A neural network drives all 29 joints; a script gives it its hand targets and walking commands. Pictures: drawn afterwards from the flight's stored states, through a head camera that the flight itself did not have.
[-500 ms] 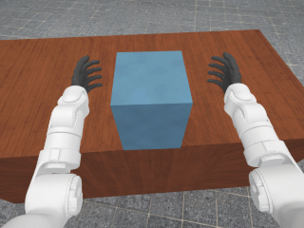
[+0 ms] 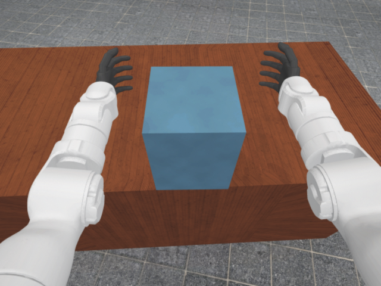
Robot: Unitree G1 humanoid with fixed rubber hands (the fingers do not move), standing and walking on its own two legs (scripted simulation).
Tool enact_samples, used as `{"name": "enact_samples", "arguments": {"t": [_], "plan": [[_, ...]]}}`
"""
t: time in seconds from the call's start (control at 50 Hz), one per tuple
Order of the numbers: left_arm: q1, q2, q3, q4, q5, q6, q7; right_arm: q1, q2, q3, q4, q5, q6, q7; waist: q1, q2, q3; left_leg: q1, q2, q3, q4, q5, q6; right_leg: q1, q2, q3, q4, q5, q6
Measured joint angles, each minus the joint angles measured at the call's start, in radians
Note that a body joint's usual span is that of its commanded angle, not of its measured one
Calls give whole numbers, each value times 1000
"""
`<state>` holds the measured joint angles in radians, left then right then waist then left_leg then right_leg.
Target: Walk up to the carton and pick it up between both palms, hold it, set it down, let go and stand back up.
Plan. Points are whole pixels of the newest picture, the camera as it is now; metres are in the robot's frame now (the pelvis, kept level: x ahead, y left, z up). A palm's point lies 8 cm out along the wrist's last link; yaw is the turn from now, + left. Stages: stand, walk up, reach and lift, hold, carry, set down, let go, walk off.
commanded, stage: reach and lift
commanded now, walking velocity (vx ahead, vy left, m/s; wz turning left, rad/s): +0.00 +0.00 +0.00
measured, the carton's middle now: (192, 131) +0.47 +0.03 +0.00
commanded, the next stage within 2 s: none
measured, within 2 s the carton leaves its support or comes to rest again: neither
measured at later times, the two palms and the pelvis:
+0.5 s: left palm (121, 131) +0.43 +0.20 +0.04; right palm (270, 127) +0.44 -0.15 +0.06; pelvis -0.02 +0.00 -0.02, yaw +1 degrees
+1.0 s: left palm (133, 134) +0.43 +0.17 +0.03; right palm (255, 130) +0.44 -0.12 +0.04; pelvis -0.02 +0.00 -0.03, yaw +1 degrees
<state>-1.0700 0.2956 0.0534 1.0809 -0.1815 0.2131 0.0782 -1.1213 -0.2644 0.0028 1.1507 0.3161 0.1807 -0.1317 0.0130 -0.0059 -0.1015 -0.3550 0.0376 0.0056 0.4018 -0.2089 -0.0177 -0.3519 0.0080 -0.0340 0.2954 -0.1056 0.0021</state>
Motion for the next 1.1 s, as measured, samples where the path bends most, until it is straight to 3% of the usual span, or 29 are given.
{"name": "enact_samples", "arguments": {"t": [0.16, 0.32, 0.48, 0.7, 0.82, 0.92, 0.96, 1.04, 1.1], "plan": [[96, -36, 21, 106, 35, -197, -14, 127, 55, -30, 24, -52, -143, 11, 2, -7, -8, -44, -2, -5, 22, -3, -2, -46, -3, -5, 31, -10, -1], [96, -43, -38, 248, -28, -384, 1, 142, 83, -70, 78, -110, -263, 36, -1, -2, -64, -197, -5, -14, 91, -11, -3, -200, -7, -12, 107, -24, -3], [14, -53, -88, 444, -86, -537, -8, 95, 89, -34, 200, -95, -362, 44, -24, -2, -126, -350, -12, -18, 175, -31, -1, -361, -16, -14, 211, -56, -4], [8, -70, -85, 436, -90, -589, -1, 91, 77, -16, 186, -73, -425, 45, -23, 4, -152, -472, -14, -11, 249, -52, 1, -489, -19, -6, 291, -77, -1], [8, -90, -53, 417, -64, -595, 1, 84, 93, -33, 170, -102, -423, 43, -16, 11, -157, -487, -16, -7, 259, -55, 5, -505, -22, -2, 302, -81, 2], [0, -124, 22, 409, 4, -597, 13, 76, 151, -117, 161, -205, -418, 36, -17, 13, -145, -468, -20, -9, 250, -53, 7, -486, -26, -3, 296, -81, 4], [2, -135, 88, 402, 58, -592, 29, 77, 180, -204, 153, -278, -419, 5, -20, 13, -129, -448, -22, -10, 237, -49, 8, -465, -27, -5, 284, -78, 5], [37, -156, 252, 345, 219, -593, 25, 114, 246, -426, 81, -513, -438, -14, -30, 14, -67, -366, -26, -13, 179, -27, 11, -379, -30, -9, 222, -57, 6], [83, -185, 352, 297, 327, -612, 17, 176, 303, -563, -6, -674, -466, 11, -34, 23, -26, -287, -25, -14, 127, -11, 12, -293, -28, -12, 156, -34, 7]]}}
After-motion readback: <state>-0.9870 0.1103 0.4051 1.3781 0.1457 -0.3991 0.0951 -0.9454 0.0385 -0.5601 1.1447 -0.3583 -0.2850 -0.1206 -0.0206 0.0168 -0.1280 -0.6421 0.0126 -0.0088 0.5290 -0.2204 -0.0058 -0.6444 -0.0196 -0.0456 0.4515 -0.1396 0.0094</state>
